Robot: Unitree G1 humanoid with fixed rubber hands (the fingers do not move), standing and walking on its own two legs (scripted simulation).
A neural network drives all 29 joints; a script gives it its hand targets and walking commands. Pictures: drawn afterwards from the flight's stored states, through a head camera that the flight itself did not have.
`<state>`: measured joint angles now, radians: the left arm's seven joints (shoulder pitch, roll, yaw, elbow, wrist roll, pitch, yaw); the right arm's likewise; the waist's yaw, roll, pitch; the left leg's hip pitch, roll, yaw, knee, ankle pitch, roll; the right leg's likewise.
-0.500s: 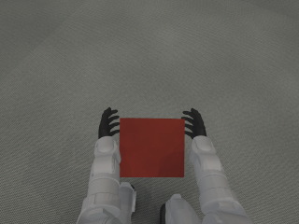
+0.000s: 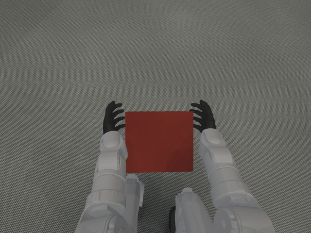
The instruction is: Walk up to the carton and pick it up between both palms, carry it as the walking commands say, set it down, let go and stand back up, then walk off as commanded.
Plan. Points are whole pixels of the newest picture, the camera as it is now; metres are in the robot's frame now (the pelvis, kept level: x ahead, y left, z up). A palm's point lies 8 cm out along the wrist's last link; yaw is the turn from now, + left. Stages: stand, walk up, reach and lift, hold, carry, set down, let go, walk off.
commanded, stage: set down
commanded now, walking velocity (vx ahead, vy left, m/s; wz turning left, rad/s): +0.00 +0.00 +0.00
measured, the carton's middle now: (157, 136) +0.40 +0.04 -0.17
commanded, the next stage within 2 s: none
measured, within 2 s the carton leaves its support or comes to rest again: neither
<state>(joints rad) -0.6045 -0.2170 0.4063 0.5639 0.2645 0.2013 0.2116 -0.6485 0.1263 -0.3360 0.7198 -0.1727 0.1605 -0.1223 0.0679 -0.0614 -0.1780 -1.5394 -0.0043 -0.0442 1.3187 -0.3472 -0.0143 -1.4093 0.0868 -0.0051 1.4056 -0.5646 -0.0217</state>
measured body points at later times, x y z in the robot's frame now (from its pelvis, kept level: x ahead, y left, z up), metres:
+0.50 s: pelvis -0.01 -0.01 -0.07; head +0.22 +0.00 +0.32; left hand +0.40 +0.17 -0.16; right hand +0.43 -0.09 -0.17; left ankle +0.12 +0.12 -0.58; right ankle +0.04 -0.10 -0.58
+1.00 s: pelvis -0.03 +0.00 -0.14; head +0.24 +0.01 +0.22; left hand +0.41 +0.18 -0.25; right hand +0.46 -0.08 -0.24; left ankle +0.12 +0.13 -0.58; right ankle +0.04 -0.10 -0.58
